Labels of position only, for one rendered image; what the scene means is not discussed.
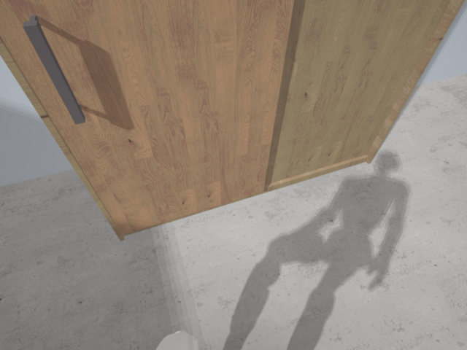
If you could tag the left robot thigh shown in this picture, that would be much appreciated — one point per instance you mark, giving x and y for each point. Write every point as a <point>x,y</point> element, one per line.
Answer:
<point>178,341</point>

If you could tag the wardrobe door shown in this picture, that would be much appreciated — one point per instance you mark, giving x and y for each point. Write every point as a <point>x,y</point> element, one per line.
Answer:
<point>179,96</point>
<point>346,63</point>

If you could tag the handle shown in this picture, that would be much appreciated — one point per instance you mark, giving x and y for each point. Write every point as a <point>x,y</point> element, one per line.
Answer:
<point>46,55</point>

